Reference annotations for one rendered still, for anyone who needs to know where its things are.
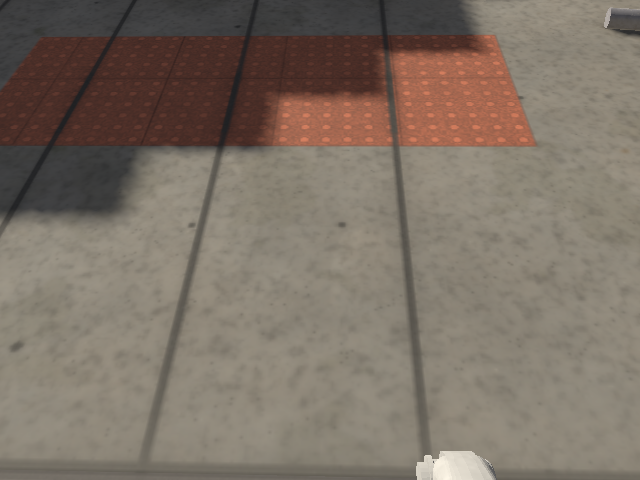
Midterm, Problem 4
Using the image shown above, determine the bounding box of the robot right thigh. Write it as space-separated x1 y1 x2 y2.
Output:
416 451 497 480

